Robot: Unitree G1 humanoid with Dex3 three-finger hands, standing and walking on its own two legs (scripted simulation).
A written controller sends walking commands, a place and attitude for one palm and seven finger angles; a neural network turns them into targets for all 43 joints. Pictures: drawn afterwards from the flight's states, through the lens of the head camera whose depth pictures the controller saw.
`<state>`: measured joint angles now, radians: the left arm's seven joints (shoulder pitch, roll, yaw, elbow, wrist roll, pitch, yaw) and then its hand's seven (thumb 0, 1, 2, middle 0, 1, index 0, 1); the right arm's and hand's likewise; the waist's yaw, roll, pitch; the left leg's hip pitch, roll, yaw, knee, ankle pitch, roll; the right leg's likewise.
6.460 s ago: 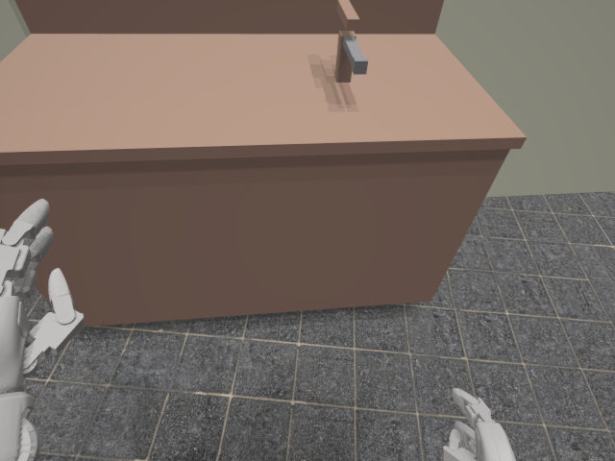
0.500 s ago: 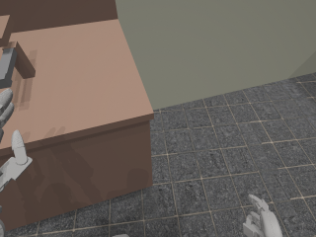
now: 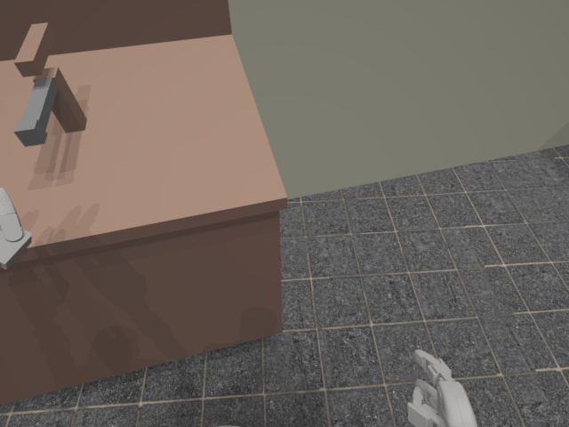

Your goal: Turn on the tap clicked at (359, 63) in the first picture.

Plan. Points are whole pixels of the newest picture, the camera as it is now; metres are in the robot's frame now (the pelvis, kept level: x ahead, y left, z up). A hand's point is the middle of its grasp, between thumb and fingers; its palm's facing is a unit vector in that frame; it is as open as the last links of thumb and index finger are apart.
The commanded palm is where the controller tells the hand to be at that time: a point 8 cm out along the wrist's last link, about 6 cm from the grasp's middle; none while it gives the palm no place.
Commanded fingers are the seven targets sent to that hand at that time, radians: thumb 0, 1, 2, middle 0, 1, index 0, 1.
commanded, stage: come to a stop and stand still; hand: left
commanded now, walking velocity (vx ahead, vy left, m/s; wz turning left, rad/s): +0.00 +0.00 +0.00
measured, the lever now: (31, 133) +0.45 +0.44 +0.14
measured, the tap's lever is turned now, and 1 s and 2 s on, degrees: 0 0 0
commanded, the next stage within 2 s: look again from close up in 1.22 s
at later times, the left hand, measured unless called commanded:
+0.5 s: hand out of the picture +0.19 +0.31 +0.17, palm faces +0.40 -0.85 -0.34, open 7.5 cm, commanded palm +0.13 +0.34 +0.18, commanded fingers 0.00 0.90 0.90 -0.20 -0.30 -0.20 -0.30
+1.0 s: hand (13, 271) +0.22 +0.31 +0.16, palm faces +0.38 -0.85 -0.36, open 7.4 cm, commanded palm +0.16 +0.34 +0.18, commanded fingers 0.00 0.90 0.90 -0.20 -0.30 -0.20 -0.30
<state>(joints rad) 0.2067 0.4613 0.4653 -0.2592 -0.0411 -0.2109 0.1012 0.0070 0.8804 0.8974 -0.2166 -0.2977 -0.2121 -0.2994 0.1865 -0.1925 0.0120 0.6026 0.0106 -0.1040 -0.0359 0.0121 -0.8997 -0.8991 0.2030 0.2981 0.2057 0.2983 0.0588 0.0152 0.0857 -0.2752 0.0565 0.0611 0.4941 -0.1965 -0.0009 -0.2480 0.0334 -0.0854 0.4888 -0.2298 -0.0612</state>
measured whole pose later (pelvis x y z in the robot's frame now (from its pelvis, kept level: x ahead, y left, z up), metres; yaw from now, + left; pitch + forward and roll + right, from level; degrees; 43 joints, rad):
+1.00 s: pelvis +0.00 +0.06 +0.01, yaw +0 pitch +0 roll -1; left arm 0.41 0.35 0.33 -0.39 -0.04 -0.18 0.09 0.01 0.89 0.90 -0.21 -0.30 -0.20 -0.30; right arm 0.19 -0.20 0.03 0.57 -0.01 -0.11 -0.04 0.01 -0.90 -0.90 0.20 0.30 0.20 0.30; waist 0.02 -0.01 0.00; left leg -0.24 -0.05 0.01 0.38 -0.14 0.06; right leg -0.11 0.02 0.02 0.31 -0.21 0.01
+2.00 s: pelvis +0.01 +0.06 +0.00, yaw +2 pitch +0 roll -2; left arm 0.46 0.34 0.32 -0.41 -0.06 -0.17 0.11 0.01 0.89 0.90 -0.21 -0.30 -0.20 -0.30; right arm 0.24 -0.22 0.01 0.59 0.01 -0.06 -0.05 0.01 -0.90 -0.90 0.20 0.30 0.20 0.30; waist 0.02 0.02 -0.03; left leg -0.27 -0.05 -0.01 0.50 -0.22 0.07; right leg -0.12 0.02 -0.01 0.40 -0.28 0.00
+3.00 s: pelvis +0.14 +0.11 +0.00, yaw +0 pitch +0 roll +0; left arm 0.44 0.33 0.33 -0.53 -0.05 -0.14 0.16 0.01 0.89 0.90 -0.20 -0.29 -0.21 -0.30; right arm 0.19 -0.22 0.02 0.59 0.00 -0.08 -0.08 0.01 -0.90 -0.90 0.20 0.30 0.20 0.30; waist 0.01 -0.04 0.04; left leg -0.23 -0.03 0.05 0.52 -0.29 0.05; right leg -0.30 0.00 -0.09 0.50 -0.20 -0.04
